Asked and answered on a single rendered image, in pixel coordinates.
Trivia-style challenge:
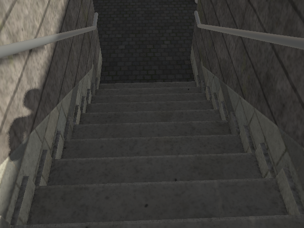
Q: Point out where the stairs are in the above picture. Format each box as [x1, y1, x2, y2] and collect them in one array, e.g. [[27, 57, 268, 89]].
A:
[[10, 81, 304, 228]]

